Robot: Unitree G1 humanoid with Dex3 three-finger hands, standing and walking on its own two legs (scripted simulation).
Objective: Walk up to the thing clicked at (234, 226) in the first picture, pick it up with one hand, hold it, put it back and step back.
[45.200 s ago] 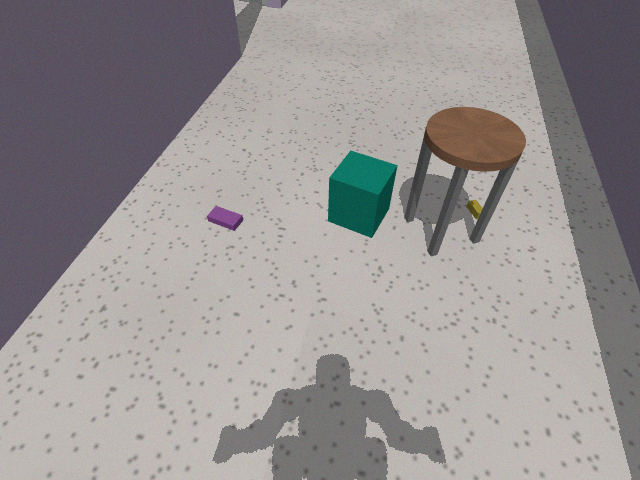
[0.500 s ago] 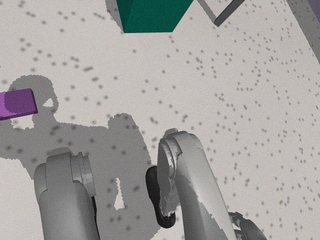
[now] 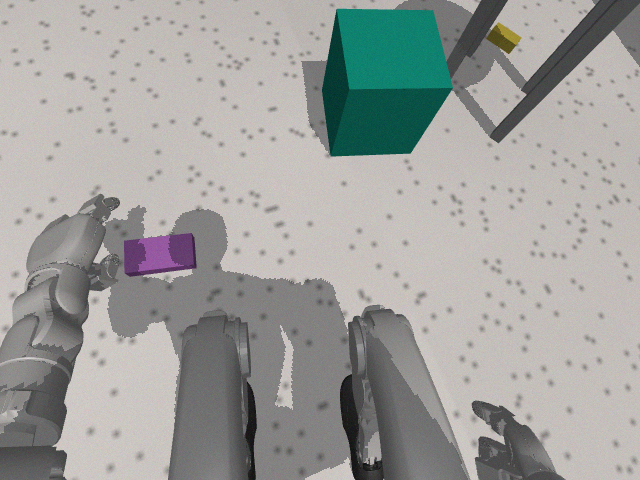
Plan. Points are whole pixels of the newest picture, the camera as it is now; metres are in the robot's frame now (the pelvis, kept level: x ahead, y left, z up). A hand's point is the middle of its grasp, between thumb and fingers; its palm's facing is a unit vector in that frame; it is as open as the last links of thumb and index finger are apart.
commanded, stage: home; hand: left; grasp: from above
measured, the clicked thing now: (160, 254) +0.48 +0.30 -0.43
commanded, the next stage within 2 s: none
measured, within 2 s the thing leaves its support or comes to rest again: neither
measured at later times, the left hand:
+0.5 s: hand (31, 366) +0.25 +0.23 +0.10, palm faces +0.04 -0.93 -0.36, open 7.4 cm
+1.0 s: hand out of the picture +0.22 +0.20 +0.23, palm faces +0.17 -0.96 -0.20, open 7.4 cm
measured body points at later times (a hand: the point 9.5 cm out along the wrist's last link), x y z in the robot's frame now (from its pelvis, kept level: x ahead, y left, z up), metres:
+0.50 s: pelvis +0.04 +0.00 +0.19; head +0.12 +0.04 +0.63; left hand +0.24 +0.28 +0.12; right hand +0.25 -0.21 +0.11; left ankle +0.08 +0.12 -0.41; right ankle +0.09 -0.13 -0.41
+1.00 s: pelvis +0.09 +0.00 +0.27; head +0.10 +0.01 +0.72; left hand +0.21 +0.25 +0.24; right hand +0.28 -0.22 +0.22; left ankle +0.08 +0.12 -0.41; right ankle +0.09 -0.13 -0.41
